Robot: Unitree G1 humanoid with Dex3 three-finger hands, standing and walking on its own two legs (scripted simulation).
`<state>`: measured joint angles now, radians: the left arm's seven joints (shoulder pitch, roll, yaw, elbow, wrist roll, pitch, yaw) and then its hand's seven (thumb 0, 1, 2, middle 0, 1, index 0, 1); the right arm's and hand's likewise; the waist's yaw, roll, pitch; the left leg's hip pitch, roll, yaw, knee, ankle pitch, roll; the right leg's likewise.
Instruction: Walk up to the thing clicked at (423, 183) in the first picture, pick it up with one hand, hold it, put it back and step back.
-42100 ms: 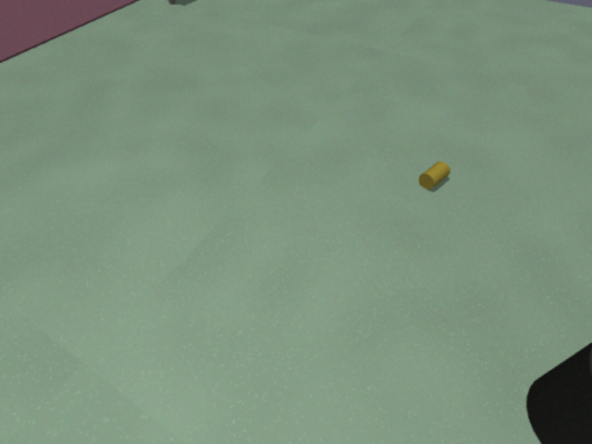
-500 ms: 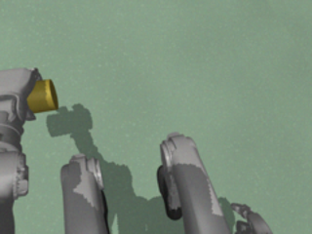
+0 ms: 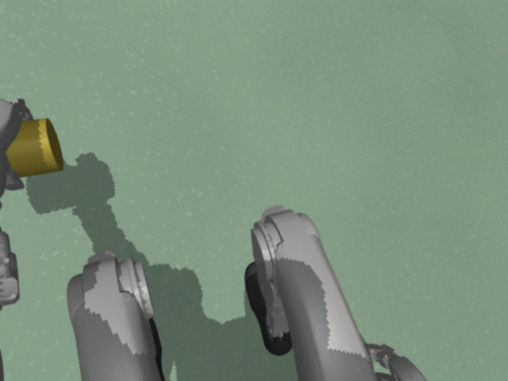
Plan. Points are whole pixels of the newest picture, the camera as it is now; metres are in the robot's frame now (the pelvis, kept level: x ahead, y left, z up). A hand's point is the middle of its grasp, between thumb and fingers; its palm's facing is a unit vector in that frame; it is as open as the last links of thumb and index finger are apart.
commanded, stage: lower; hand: left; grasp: from above
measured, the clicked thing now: (5, 152) +0.51 +0.28 -0.18
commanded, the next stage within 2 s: rest in 0.46 s
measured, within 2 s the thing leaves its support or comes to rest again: neither
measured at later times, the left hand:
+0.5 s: hand (14, 161) +0.50 +0.27 -0.21, palm faces -0.47 -0.05 -0.88, open 11.0 cm
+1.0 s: hand (27, 165) +0.51 +0.27 -0.25, palm faces -0.48 -0.07 -0.88, open 10.9 cm
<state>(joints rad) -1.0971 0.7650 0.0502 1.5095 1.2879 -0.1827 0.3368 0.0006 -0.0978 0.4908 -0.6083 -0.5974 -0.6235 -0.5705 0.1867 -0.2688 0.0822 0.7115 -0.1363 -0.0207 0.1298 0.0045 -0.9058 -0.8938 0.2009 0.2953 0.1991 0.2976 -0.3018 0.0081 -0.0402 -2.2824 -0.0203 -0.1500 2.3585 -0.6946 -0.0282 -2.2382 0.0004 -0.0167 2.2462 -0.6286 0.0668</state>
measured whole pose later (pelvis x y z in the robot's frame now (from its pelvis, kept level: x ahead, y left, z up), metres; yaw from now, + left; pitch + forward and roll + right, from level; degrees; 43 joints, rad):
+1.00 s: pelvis +0.01 +0.01 -0.03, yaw -4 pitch +33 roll -13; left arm -1.12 0.92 0.13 1.62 1.35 -0.21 0.46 0.00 -0.08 0.44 -0.65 -0.50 -0.67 -0.47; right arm 0.18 -0.32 0.18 0.64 -0.20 -0.09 0.18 0.00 -0.90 -0.89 0.20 0.30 0.20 0.30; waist -0.38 -0.06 0.09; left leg -2.37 -0.03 -0.21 2.50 -0.73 -0.02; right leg -2.29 0.02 -0.06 2.33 -0.65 0.07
